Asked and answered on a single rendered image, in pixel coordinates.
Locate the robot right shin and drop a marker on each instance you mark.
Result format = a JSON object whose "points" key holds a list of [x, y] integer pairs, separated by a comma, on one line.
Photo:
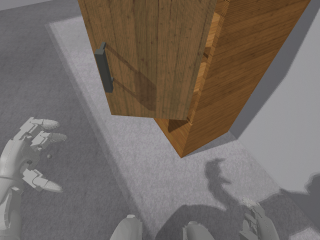
{"points": [[192, 223]]}

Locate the robot left hand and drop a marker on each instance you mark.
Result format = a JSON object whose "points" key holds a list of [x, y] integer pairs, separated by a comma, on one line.
{"points": [[13, 160]]}

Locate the right robot thigh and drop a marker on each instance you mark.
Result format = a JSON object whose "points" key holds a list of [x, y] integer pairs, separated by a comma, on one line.
{"points": [[195, 232]]}

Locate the cupboard door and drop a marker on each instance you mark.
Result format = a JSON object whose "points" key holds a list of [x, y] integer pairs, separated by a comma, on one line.
{"points": [[154, 49]]}

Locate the robot right hand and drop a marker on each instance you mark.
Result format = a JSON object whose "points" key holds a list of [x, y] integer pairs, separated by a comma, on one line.
{"points": [[262, 227]]}

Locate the handle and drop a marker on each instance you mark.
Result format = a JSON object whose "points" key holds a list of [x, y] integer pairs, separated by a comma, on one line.
{"points": [[103, 67]]}

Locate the robot left forearm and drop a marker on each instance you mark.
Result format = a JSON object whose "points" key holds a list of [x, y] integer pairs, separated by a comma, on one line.
{"points": [[10, 201]]}

